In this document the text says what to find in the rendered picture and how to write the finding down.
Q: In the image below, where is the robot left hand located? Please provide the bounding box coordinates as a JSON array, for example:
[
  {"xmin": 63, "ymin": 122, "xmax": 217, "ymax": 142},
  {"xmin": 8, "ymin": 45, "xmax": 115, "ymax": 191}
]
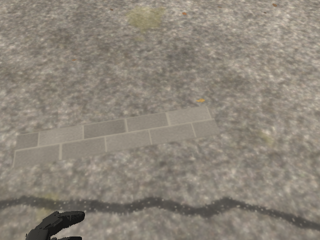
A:
[{"xmin": 25, "ymin": 211, "xmax": 85, "ymax": 240}]

